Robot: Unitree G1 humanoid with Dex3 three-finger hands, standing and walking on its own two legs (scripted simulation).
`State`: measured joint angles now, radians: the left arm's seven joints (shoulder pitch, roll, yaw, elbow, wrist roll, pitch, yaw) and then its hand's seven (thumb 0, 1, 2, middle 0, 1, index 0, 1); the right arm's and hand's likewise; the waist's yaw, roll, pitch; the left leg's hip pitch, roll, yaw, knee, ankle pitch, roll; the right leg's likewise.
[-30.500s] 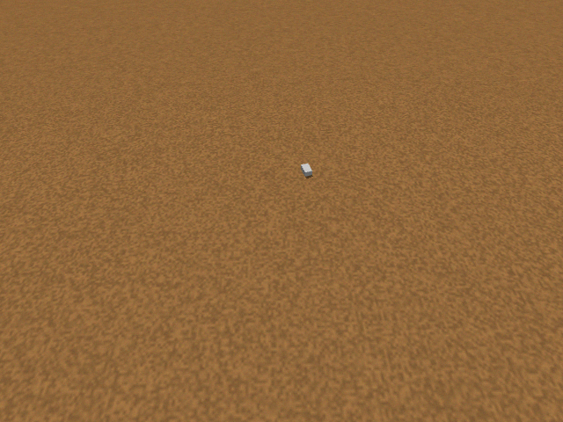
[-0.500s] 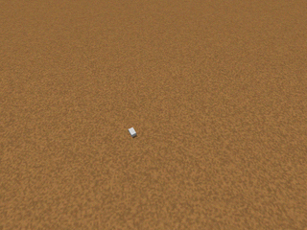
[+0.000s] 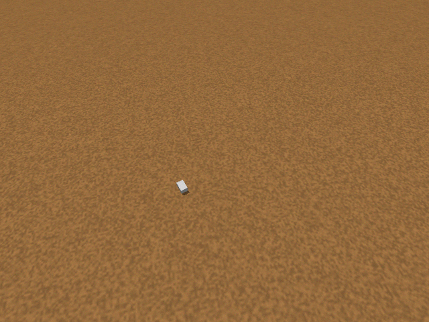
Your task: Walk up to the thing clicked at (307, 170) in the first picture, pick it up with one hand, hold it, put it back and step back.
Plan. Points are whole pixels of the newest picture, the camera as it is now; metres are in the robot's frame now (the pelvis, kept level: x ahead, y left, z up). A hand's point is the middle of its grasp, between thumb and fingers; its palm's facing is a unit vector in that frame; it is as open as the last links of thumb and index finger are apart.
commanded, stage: stand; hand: left
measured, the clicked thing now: (182, 186) +0.90 +0.24 -0.77
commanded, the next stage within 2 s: walk up in 0.04 s
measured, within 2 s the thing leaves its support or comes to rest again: neither
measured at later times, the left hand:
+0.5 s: hand out of the picture +0.13 +0.36 -0.18, palm faces -0.03 -0.94 -0.35, open 7.4 cm
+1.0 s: hand (119, 210) +0.39 +0.28 -0.13, palm faces -0.02 -0.92 -0.40, open 7.4 cm
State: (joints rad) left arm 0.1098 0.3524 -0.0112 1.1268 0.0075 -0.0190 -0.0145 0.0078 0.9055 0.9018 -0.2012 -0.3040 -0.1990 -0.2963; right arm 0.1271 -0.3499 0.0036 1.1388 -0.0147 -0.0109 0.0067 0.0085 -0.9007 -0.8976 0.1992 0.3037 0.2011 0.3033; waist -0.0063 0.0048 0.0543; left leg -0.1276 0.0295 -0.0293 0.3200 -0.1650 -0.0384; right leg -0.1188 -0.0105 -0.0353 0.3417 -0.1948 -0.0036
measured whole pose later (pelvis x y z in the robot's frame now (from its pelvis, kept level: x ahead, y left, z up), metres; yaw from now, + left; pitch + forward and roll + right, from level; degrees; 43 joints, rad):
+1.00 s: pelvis +0.30 +0.02 -0.01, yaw -1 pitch -4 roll +2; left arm 0.26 0.36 0.04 0.83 0.00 -0.08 -0.05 0.01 0.90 0.90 -0.20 -0.30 -0.20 -0.30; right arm 0.31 -0.41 -0.05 0.86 -0.01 -0.03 0.03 0.01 -0.90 -0.90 0.20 0.30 0.20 0.30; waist 0.00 0.04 0.09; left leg -0.39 0.02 -0.01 1.11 -0.40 0.03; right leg -0.25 -0.02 -0.05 0.56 -0.25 -0.05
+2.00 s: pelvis +0.42 +0.05 -0.02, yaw -1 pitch -2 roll +0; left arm 0.13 0.39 0.00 1.02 0.01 -0.04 0.00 0.01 0.90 0.90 -0.20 -0.30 -0.20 -0.30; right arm 0.15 -0.36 -0.01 1.05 -0.01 0.02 0.04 0.01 -0.90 -0.90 0.20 0.30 0.20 0.30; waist -0.01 0.01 0.08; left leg -0.29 0.03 0.02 0.55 -0.23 0.00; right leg -0.22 -0.05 -0.02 0.55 -0.28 0.04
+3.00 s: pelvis +0.43 +0.03 +0.00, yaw +0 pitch -2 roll +0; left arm 0.10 0.35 0.00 1.14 0.01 -0.02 -0.01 0.01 0.91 0.90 -0.20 -0.30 -0.20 -0.30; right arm 0.09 -0.34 -0.01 1.14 -0.01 0.00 0.01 0.01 -0.90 -0.90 0.20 0.30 0.20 0.30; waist -0.01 -0.01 0.05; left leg -0.16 0.03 0.00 0.33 -0.13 -0.03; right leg -0.09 -0.05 -0.05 0.33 -0.20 0.03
